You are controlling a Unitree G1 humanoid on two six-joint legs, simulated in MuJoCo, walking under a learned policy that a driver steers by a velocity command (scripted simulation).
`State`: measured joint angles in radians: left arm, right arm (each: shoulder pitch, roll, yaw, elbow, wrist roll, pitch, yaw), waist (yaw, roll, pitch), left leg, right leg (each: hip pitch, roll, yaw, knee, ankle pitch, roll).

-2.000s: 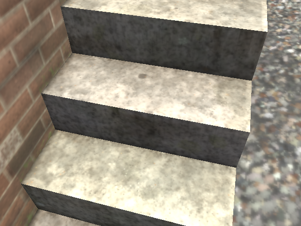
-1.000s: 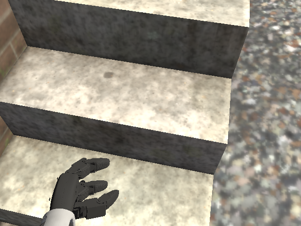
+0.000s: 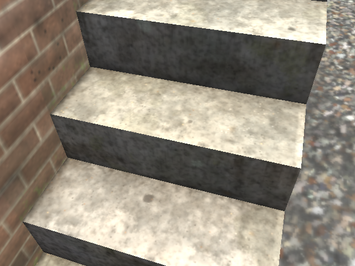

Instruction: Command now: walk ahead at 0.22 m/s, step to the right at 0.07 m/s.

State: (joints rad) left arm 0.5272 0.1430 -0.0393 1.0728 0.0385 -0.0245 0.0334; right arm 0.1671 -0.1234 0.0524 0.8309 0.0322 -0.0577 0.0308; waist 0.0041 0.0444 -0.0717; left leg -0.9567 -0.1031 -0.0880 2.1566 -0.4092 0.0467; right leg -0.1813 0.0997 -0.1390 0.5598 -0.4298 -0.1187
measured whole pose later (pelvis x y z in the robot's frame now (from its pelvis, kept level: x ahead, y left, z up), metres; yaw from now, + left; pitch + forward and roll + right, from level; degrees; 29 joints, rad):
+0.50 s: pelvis +0.17 +0.00 +0.18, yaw -3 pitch +1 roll +2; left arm 0.16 0.21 -0.04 0.74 0.00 -0.09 -0.04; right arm 0.38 -0.15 0.03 1.10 -0.03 -0.06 0.03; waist 0.05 -0.03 -0.10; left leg -0.41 -0.08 0.12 0.78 -0.39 0.13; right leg -0.89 0.04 0.18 1.79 -0.13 -0.12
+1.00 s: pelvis +0.37 -0.11 +0.24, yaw -6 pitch +9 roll -2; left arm -0.23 0.23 -0.02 0.64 0.00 -0.16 -0.05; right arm 0.70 -0.15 -0.02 1.04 0.03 -0.03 -0.02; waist -0.21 0.01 -0.02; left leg -0.67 0.00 -0.09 1.71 -0.71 -0.05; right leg -0.16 0.03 -0.28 0.57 0.07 0.02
